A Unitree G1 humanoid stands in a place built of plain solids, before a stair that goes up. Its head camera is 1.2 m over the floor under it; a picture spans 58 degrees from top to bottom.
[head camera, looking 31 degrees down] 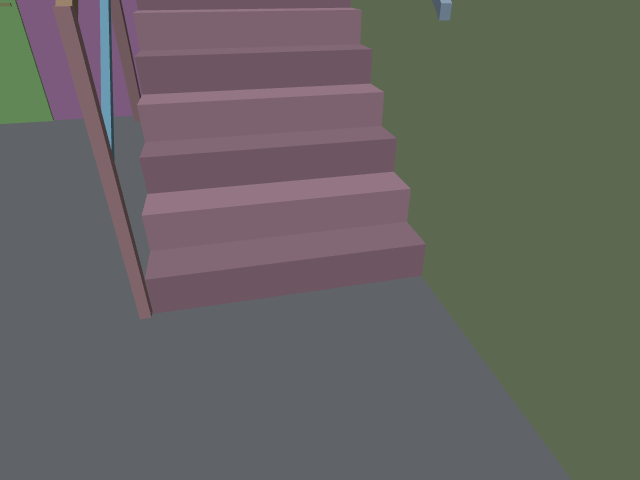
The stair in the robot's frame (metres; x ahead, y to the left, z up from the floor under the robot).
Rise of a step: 0.18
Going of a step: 0.22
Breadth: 1.21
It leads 13 degrees to the left of straight ahead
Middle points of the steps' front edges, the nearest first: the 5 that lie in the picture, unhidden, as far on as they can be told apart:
1.53 0.11 0.18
1.74 0.16 0.35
1.96 0.21 0.53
2.17 0.26 0.71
2.38 0.31 0.88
